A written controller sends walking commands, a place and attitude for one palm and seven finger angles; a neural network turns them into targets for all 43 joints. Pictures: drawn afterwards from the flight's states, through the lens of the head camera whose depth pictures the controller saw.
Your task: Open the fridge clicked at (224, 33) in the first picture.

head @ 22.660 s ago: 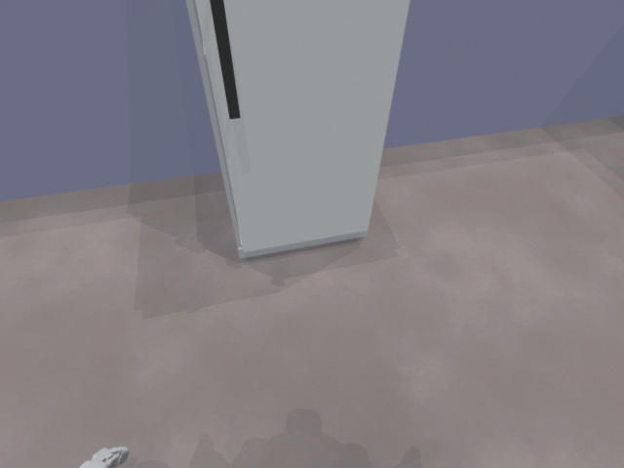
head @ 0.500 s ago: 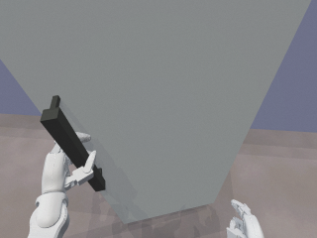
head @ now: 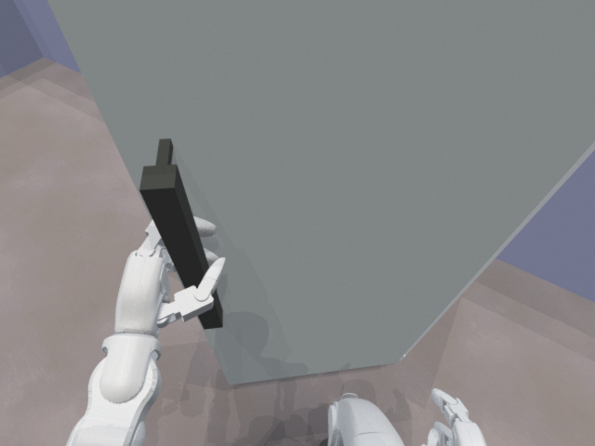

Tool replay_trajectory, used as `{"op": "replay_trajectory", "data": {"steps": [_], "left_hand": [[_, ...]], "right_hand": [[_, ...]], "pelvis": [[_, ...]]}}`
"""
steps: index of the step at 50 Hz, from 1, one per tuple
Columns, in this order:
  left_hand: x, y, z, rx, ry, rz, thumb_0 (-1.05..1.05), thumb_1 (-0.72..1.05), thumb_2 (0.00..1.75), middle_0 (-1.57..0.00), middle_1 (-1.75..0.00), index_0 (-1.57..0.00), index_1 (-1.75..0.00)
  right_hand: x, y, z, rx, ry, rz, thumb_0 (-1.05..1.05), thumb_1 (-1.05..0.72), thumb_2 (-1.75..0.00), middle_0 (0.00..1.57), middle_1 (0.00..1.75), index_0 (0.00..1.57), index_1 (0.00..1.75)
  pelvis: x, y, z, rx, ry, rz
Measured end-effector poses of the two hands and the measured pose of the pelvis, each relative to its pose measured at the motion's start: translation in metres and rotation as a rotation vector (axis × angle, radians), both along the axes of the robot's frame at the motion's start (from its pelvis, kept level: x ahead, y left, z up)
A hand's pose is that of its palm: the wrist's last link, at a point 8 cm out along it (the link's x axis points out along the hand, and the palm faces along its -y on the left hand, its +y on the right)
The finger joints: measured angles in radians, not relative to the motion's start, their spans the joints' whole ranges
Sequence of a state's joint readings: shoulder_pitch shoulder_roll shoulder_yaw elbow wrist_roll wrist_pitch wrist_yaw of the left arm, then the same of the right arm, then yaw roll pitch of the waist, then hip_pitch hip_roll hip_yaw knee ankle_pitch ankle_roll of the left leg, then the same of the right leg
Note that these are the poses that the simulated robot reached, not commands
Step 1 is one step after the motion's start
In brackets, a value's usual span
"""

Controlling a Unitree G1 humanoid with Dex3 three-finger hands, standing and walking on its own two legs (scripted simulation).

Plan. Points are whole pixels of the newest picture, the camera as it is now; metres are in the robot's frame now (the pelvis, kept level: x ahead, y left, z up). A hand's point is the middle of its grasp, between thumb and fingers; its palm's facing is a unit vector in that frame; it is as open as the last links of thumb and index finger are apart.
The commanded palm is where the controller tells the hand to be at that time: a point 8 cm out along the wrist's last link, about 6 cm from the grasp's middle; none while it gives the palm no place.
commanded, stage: walk backward, drawing the door open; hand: left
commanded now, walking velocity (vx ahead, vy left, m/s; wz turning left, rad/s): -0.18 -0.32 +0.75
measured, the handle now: (194, 253) +0.32 +0.14 +0.10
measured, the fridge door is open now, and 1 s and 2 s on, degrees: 38 66 67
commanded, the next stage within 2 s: stop walking and hold the door back in 0.80 s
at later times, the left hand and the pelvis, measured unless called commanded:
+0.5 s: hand (244, 393) +0.16 +0.06 +0.10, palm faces +0.39 -0.91 -0.14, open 6.9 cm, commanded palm +0.11 +0.10 +0.11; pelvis -0.06 -0.16 -0.01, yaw +22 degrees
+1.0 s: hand out of the picture +0.09 -0.01 +0.10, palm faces +0.73 -0.67 -0.16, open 6.5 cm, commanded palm +0.05 +0.02 +0.10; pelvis -0.03 -0.32 -0.02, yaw +41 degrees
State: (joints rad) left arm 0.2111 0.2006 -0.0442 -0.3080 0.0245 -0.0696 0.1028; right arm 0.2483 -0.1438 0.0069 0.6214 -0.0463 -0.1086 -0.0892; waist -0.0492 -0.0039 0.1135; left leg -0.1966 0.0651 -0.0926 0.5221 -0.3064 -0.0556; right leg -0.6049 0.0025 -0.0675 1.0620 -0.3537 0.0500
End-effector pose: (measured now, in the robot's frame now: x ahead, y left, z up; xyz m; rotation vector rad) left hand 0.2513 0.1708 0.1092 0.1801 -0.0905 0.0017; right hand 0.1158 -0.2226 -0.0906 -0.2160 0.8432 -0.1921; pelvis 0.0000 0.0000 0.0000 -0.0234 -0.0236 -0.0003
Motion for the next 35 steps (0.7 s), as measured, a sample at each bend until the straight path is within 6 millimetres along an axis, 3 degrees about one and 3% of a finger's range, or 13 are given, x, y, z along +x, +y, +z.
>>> {"op": "replay_trajectory", "data": {"steps": [5,11,18,23,29,35], "left_hand": [[-0.029,-0.013,0.001,0.007,0.022,0.100,-0.02,0.57,0.73,-0.44,-1.39,-0.28,-1.40],[-0.059,-0.030,0.002,0.079,0.007,0.261,-0.06,0.55,0.77,-0.45,-1.39,-0.24,-1.40],[-0.095,-0.049,0.001,0.020,0.011,0.324,-0.02,0.57,0.77,-0.44,-1.39,-0.25,-1.40],[-0.118,-0.062,-0.005,-0.029,-0.092,0.347,0.01,0.58,0.77,-0.45,-1.39,-0.26,-1.40],[-0.145,-0.082,0.001,-0.011,-0.021,0.455,0.01,0.59,0.76,-0.44,-1.38,-0.26,-1.40],[-0.168,-0.106,0.004,0.021,0.016,0.608,0.01,0.60,0.78,-0.43,-1.36,-0.25,-1.40]], "right_hand": [[0.012,-0.012,-0.006,0.066,0.003,0.117,0.02,-0.90,-0.90,0.21,0.30,0.20,0.30],[0.047,-0.050,-0.028,0.100,-0.037,0.189,0.02,-0.90,-0.90,0.21,0.30,0.20,0.30],[0.067,-0.089,-0.003,-0.005,-0.078,0.255,0.02,-0.91,-0.90,0.20,0.30,0.20,0.30],[0.069,-0.101,0.003,-0.072,-0.122,0.344,0.02,-0.91,-0.90,0.20,0.30,0.20,0.30],[0.053,-0.106,0.012,-0.020,0.008,0.495,0.02,-0.91,-0.90,0.20,0.30,0.20,0.30],[0.068,-0.124,0.000,0.058,0.030,0.585,0.02,-0.90,-0.90,0.21,0.30,0.20,0.30]], "pelvis": [[-0.012,-0.037,0.002,-0.027,0.001,0.055],[-0.028,-0.089,-0.013,0.005,0.008,0.131],[-0.046,-0.122,-0.006,0.033,0.007,0.272],[-0.059,-0.148,-0.021,0.015,-0.007,0.348],[-0.057,-0.195,0.006,-0.049,-0.022,0.440],[-0.040,-0.245,0.005,-0.069,0.000,0.514]]}}
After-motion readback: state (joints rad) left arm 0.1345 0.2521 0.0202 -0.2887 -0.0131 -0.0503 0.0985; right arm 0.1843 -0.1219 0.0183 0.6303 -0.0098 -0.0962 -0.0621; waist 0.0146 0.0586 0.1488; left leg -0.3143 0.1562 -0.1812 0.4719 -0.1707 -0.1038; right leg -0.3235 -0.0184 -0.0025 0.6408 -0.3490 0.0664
